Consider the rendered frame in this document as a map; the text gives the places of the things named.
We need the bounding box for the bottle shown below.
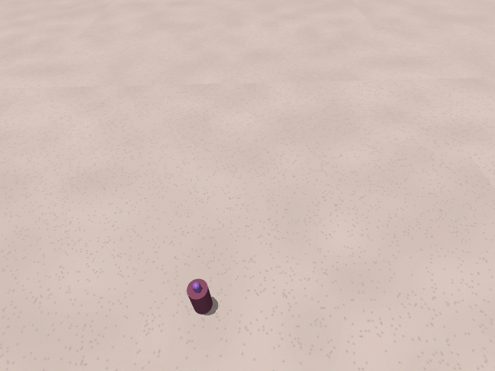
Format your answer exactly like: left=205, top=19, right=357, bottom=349
left=187, top=279, right=213, bottom=315

